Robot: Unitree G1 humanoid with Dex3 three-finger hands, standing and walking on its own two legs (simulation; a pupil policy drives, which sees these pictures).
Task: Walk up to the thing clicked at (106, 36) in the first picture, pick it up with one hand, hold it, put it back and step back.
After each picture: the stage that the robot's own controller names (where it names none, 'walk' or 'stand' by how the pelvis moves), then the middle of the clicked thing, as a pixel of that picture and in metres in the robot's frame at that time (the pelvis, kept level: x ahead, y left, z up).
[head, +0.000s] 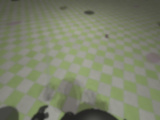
stand; (106, 35) +2.13 -0.44 -0.72
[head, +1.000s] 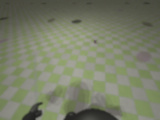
walk; (95, 41) +2.03 -0.03 -0.69
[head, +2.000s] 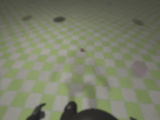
walk; (82, 49) +1.40 +0.23 -0.71
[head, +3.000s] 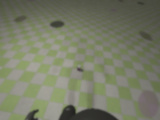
walk; (78, 67) +0.88 +0.17 -0.70
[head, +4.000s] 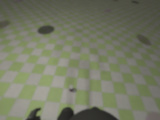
walk; (71, 88) +0.48 +0.18 -0.70
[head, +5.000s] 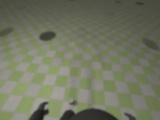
stand; (71, 101) +0.32 +0.18 -0.71
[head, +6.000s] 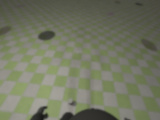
stand; (70, 101) +0.31 +0.18 -0.72
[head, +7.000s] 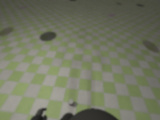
stand; (71, 102) +0.31 +0.17 -0.73
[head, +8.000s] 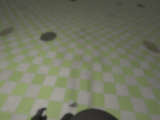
stand; (71, 103) +0.31 +0.17 -0.73
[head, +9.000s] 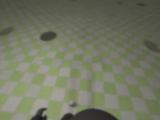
go down; (71, 103) +0.30 +0.17 -0.73
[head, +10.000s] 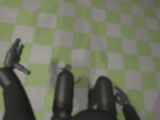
go down; (62, 65) +0.38 +0.21 -0.34
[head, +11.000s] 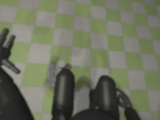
approach; (61, 65) +0.38 +0.23 -0.30
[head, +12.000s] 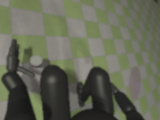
close in; (36, 61) +0.36 +0.26 -0.21
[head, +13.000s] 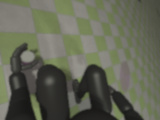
close; (28, 59) +0.37 +0.27 -0.21
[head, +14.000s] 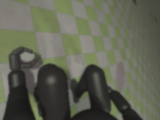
lift; (27, 59) +0.36 +0.27 -0.22
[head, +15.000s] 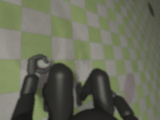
lift; (42, 64) +0.31 +0.25 -0.18
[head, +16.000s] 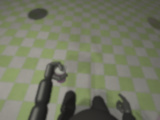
lift; (60, 74) +0.31 +0.18 +0.01
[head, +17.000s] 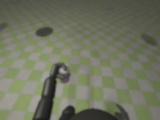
hold; (64, 74) +0.32 +0.17 +0.01
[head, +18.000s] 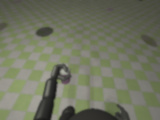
hold; (65, 75) +0.32 +0.17 +0.00
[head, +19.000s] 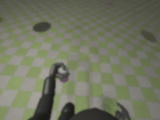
crouch; (63, 74) +0.33 +0.18 -0.02
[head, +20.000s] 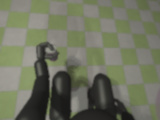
lower; (52, 53) +0.44 +0.24 -0.09
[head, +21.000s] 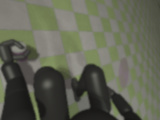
lower; (20, 52) +0.41 +0.29 -0.21
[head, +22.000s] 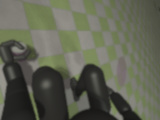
lower; (20, 52) +0.41 +0.29 -0.22
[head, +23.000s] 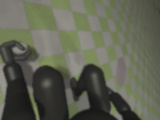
lower; (20, 52) +0.40 +0.29 -0.22
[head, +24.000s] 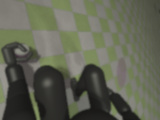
lower; (22, 53) +0.39 +0.29 -0.22
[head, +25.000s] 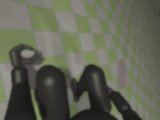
open; (27, 56) +0.39 +0.27 -0.22
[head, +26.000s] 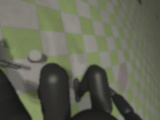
stand; (34, 56) +0.38 +0.25 -0.22
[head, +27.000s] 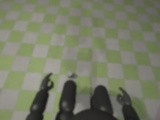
walk; (69, 74) +0.39 +0.19 -0.48
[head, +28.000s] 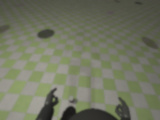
stand; (71, 99) +0.35 +0.16 -0.66
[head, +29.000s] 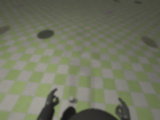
stand; (71, 99) +0.35 +0.17 -0.67
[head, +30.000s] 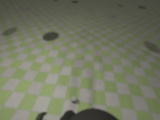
stand; (73, 99) +0.36 +0.15 -0.72
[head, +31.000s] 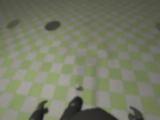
walk; (77, 86) +0.42 +0.18 -0.69
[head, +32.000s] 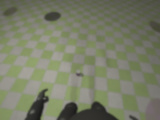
walk; (78, 72) +0.62 +0.13 -0.69
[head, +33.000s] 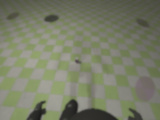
walk; (76, 60) +0.94 +0.23 -0.69
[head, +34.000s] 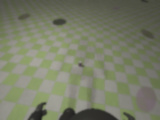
stand; (80, 63) +0.97 +0.15 -0.71
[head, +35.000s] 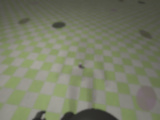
stand; (80, 65) +0.98 +0.14 -0.72
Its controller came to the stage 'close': yes
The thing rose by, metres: 0.71
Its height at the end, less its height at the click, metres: +0.00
